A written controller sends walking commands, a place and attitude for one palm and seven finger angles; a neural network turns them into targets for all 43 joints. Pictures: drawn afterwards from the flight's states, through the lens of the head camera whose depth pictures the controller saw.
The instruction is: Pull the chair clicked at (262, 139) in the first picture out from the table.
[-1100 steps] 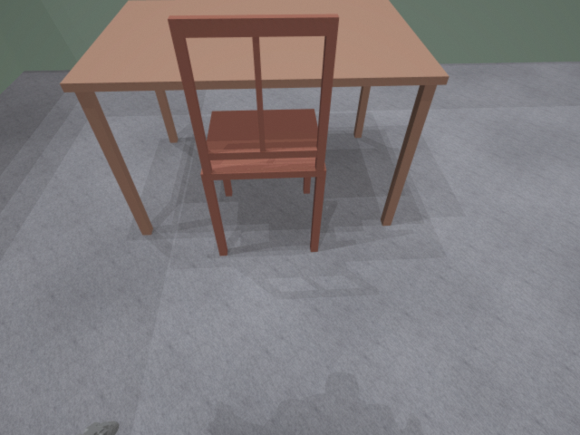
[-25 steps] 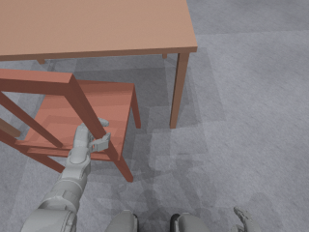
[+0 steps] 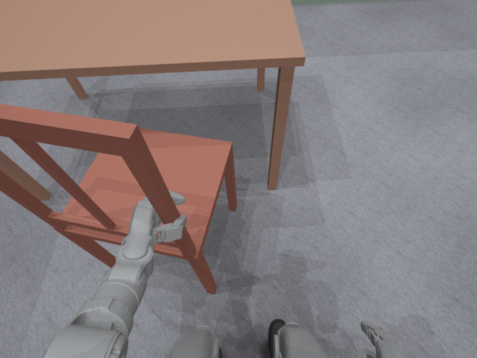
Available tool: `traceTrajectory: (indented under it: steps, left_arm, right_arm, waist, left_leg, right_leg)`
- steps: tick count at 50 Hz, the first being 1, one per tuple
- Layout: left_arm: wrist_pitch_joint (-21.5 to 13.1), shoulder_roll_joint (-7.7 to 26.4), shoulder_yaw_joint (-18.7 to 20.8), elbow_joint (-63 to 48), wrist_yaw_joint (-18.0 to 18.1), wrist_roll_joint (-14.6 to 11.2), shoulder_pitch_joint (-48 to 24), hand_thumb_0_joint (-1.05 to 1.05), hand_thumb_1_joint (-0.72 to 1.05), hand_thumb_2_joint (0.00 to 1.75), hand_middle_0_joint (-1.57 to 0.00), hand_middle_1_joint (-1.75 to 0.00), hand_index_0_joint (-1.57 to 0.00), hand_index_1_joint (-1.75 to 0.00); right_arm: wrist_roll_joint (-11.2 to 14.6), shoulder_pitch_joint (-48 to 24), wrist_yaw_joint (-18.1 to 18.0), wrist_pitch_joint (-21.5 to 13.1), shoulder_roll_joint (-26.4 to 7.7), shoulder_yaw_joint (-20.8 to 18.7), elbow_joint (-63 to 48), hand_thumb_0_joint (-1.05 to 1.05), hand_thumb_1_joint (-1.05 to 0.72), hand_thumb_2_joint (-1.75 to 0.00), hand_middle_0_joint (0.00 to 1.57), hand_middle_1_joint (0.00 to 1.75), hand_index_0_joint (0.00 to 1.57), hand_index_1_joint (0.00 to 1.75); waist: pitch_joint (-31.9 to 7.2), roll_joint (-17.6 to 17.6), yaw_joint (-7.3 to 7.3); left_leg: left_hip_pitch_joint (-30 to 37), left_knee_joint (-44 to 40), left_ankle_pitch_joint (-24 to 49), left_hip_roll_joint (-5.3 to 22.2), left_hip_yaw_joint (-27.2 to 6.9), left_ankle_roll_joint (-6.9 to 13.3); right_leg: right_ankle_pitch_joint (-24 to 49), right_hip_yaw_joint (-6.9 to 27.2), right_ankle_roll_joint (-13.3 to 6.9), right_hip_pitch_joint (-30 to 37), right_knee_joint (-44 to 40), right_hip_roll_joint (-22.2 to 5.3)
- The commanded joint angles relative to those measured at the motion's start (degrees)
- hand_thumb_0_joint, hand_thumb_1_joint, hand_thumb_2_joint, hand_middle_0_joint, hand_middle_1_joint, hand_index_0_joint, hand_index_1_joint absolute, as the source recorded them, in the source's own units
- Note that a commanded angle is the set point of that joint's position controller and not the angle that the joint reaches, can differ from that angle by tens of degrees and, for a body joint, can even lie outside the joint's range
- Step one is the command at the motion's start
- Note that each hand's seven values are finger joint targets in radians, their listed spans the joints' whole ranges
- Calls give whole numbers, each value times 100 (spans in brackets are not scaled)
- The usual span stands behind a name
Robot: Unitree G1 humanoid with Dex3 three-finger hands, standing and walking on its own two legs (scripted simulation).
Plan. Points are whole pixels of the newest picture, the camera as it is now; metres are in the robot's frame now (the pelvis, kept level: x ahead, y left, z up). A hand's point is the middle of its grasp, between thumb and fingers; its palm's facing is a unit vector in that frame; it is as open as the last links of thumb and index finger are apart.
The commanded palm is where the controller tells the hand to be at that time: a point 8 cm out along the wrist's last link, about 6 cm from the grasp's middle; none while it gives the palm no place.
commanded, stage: step backward, pulling the chair out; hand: left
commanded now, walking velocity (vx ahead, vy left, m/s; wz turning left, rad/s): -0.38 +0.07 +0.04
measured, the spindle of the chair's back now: (75, 191) +0.41 +0.34 -0.03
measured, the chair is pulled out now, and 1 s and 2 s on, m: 0.29 0.44 0.53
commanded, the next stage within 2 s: stop walking, hand still on the chair in 1.26 s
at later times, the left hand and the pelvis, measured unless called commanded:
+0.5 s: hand (177, 266) +0.27 +0.12 -0.05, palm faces -0.04 -0.98 -0.19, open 6.2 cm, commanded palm +0.25 +0.18 -0.05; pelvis -0.09 +0.01 +0.01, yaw +3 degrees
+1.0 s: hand (168, 322) +0.18 +0.12 -0.05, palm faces -0.09 -0.98 -0.18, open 6.2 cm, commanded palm +0.18 +0.17 -0.05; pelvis -0.16 +0.02 +0.01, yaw +1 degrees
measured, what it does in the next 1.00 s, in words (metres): walks backwards: left foot, then right foot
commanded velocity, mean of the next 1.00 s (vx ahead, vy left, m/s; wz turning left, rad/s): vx -0.34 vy -0.01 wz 0.02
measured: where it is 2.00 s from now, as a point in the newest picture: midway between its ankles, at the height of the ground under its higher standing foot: outside the picture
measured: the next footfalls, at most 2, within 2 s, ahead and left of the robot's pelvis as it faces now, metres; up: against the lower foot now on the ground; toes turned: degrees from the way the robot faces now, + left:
left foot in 0.08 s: -0.04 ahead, +0.14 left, +0.00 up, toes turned +1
right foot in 0.28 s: +0.03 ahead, -0.11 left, +0.00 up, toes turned -1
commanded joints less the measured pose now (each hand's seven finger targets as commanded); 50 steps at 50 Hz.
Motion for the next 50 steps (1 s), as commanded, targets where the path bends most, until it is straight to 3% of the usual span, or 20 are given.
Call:
traceTrajectory:
  steps: [1, 3, 5, 8, 11, 14, 15, 17, 19, 23, 26, 30, 34, 38, 40, 42, 44, 45, 46, 50]
  left_arm:
    - [-158, 1050, 89, -869, 152, 251, -1528, 0, 90, 90, -50, -145, -50, -145]
    - [-184, 880, -88, -888, 139, 195, -1608, 0, 90, 90, -50, -145, -50, -145]
    - [-187, 721, -228, -1050, 180, 208, -1890, 0, 90, 90, -50, -145, -50, -145]
    - [-183, 382, -408, -1544, 62, 169, -2450, 0, 90, 90, -50, -145, -50, -145]
    - [-191, 421, -292, -1018, 76, 231, -2151, 0, 90, 90, -50, -145, -50, -145]
    - [-305, 606, -293, -939, 36, 326, -2178, 0, 90, 90, -50, -145, -50, -145]
    - [-310, 771, -232, -724, 12, 339, -2022, 0, 90, 90, -50, -145, -50, -145]
    - [-204, 1133, 56, -683, 47, 229, -1774, 0, 90, 90, -50, -145, -50, -145]
    - [-121, 1060, 11, -865, 7, 216, -1634, 0, 90, 90, -50, -145, -50, -145]
    - [14, 783, -174, -1290, -2, 160, -1399, 0, 90, 90, -50, -145, -50, -145]
    - [55, 585, -359, -1508, 24, 130, -1540, 0, 90, 90, -50, -145, -50, -145]
    - [-38, 500, -444, -1880, 2, 157, -1908, 0, 90, 90, -50, -145, -50, -145]
    - [-95, 654, -357, -1632, 33, 182, -1786, 0, 90, 90, -50, -145, -50, -145]
    - [-102, 924, -223, -1088, 75, 201, -1570, 0, 90, 90, -50, -145, -50, -145]
    - [-85, 895, -119, -818, 88, 252, -1488, 0, 90, 90, -50, -145, -50, -145]
    - [-60, 716, -201, -762, 57, 254, -1688, 0, 90, 90, -50, -145, -50, -145]
    - [-120, 650, -269, -624, 36, 220, -1710, 0, 90, 90, -50, -145, -50, -145]
    - [-133, 578, -337, -591, 39, 228, -1748, 0, 90, 90, -50, -145, -50, -145]
    - [-110, 528, -327, -713, 93, 188, -1932, 0, 90, 90, -50, -145, -50, -145]
    - [-98, 246, -462, -980, -17, 148, -2473, 0, 90, 90, -50, -145, -50, -145]
  right_arm:
    - [-52, 350, -84, -301, -719, -121, -408, 0, -90, -90, 20, 30, 20, 30]
    - [-43, 429, -158, -333, -923, -104, -336, 0, -90, -90, 20, 30, 20, 30]
    - [-86, 140, -223, -251, -1064, -159, -544, 0, -90, -90, 20, 30, 20, 30]
    - [-186, 300, -88, -225, -775, -202, -489, 0, -90, -90, 20, 30, 20, 30]
    - [-180, 617, 39, -269, -876, -315, -249, 0, -90, -90, 20, 30, 20, 30]
    - [-121, 460, 38, -246, -841, -298, -310, 0, -90, -90, 20, 30, 20, 30]
    - [-126, 382, -22, -247, -887, -302, -353, 0, -90, -90, 20, 30, 20, 30]
    - [-57, 360, -71, -186, -917, -396, -302, 0, -90, -90, 20, 30, 20, 30]
    - [-39, 178, -84, -178, -875, -353, -451, 0, -90, -90, 20, 30, 20, 30]
    - [-74, 217, -176, -120, -841, -197, -513, 0, -90, -90, 20, 30, 20, 30]
    - [-89, 135, -181, 50, -953, -297, -688, 0, -90, -90, 20, 30, 20, 30]
    - [-121, -84, -184, 116, -777, -238, -864, 0, -90, -90, 20, 30, 20, 30]
    - [-61, 49, -199, 79, -742, -289, -825, 0, -90, -90, 20, 30, 20, 30]
    - [8, 446, -126, -44, -718, -297, -575, 0, -90, -90, 20, 30, 20, 30]
    - [-48, 470, -124, -118, -696, -251, -475, 0, -90, -90, 20, 30, 20, 30]
    - [-54, 498, -117, -229, -610, -84, -434, 0, -90, -90, 20, 30, 20, 30]
    - [-48, 541, -178, -288, -846, -66, -402, 0, -90, -90, 20, 30, 20, 30]
    - [-72, 385, -215, -277, -1067, -102, -501, 0, -90, -90, 20, 30, 20, 30]
    - [-71, 315, -218, -271, -966, -103, -541, 0, -90, -90, 20, 30, 20, 30]
    - [-174, 447, -56, -369, -794, -209, -379, 0, -90, -90, 20, 30, 20, 30]
  waist:
    - [-2550, -984, 127]
    - [-2346, -270, 40]
    - [-2067, 1393, 203]
    - [-2592, 1008, 140]
    - [-2832, 781, 79]
    - [-2864, 413, 37]
    - [-2467, 144, 71]
    - [-2972, -646, 148]
    - [-3037, -713, 226]
    - [-3089, -710, 37]
    - [-2745, 145, 98]
    - [-2584, 1117, 132]
    - [-2548, 21, 117]
    - [-2330, -1330, 150]
    - [-2471, -1517, 154]
    - [-2488, -1333, 70]
    - [-2143, 64, 62]
    - [-1835, 1485, 162]
    - [-1805, 1607, 271]
    - [-2429, 435, 193]
  left_leg:
    - [1193, -795, -366, 142, -144, 68]
    - [1210, -2745, 358, 476, -511, 271]
    - [788, -2814, 2215, 1767, -1775, 820]
    - [2188, -2198, 4520, 1875, -1414, 984]
    - [3246, -1328, 6311, 1636, -913, 653]
    - [1646, -1071, 4392, 1123, -367, 122]
    - [881, -985, 2964, 808, -276, -35]
    - [509, -251, 330, 319, -221, -170]
    - [373, -41, -271, 283, -436, -93]
    - [1253, -1907, 1485, 456, -235, 9]
    - [1719, -2217, 3492, 1176, -592, 386]
    - [877, -2592, 2090, 1330, -497, 511]
    - [646, -1894, 1372, 911, -49, 284]
    - [1598, 58, -322, -112, 383, 24]
    - [1616, 532, -384, -101, 182, 49]
    - [1648, -927, -224, 91, 181, 101]
    - [1398, -2803, 9, 558, -454, 321]
    - [1067, -3221, 419, 1394, -1475, 603]
    - [879, -3261, 1564, 2047, -1900, 925]
    - [3167, -1931, 5634, 1956, -1166, 1022]
  right_leg:
    - [-578, 906, -414, 1145, -1457, -1483]
    - [-819, 465, 46, 1065, -576, -852]
    - [-941, 57, 245, 654, 1223, -86]
    - [-1969, 390, 132, 98, 1770, -22]
    - [-647, 312, 90, 505, 224, -76]
    - [2754, 747, -148, 2190, -382, -718]
    - [3268, 986, -305, 2327, -329, -1083]
    - [4100, 1559, -693, 2804, -639, -1814]
    - [3689, 1438, -729, 2727, -693, -1955]
    - [2703, 663, -212, 2478, -324, -1269]
    - [990, 293, 288, 1629, -112, -295]
    - [-702, 233, 185, 1613, 571, -136]
    - [-87, 657, 92, 1622, -109, -485]
    - [-3206, 1584, -387, -194, -2362, -1530]
    - [-2550, 1359, -478, -18, -2355, -1556]
    - [-1781, 743, -250, 534, -1774, -1264]
    - [-1802, 335, 165, 451, -486, -556]
    - [-1615, 31, 292, 111, 875, -49]
    - [-1581, 69, 212, 82, 1931, 87]
    - [-2006, 289, 161, -552, 1706, 4]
